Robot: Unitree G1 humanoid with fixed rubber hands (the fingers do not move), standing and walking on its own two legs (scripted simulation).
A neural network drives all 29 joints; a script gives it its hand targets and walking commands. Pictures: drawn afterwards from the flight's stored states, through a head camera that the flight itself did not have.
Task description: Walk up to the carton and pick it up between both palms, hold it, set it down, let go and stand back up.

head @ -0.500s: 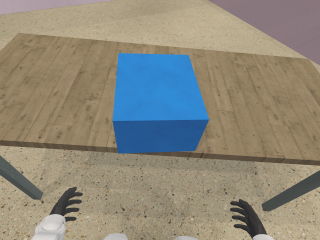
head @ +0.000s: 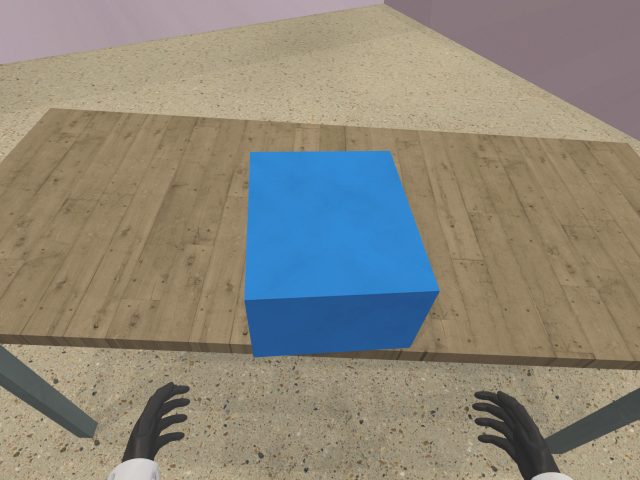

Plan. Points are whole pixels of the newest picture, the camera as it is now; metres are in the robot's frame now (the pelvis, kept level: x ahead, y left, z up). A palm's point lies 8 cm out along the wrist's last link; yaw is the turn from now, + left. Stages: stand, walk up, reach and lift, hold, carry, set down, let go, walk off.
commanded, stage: reach and lift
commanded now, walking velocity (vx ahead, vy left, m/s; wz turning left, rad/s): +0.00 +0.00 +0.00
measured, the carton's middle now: (327, 246) +0.44 +0.02 +0.00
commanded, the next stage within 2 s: none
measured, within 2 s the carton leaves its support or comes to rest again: neither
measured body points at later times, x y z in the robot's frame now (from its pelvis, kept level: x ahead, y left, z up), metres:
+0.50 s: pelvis -0.02 -0.01 +0.00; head -0.03 +0.00 +0.45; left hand +0.15 +0.19 -0.01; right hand +0.15 -0.24 +0.00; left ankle -0.02 +0.11 -0.75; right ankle -0.02 -0.11 -0.75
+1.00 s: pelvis -0.02 -0.02 +0.00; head -0.02 +0.00 +0.45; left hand +0.22 +0.20 +0.05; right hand +0.23 -0.22 +0.04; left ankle -0.02 +0.11 -0.75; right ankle -0.02 -0.11 -0.75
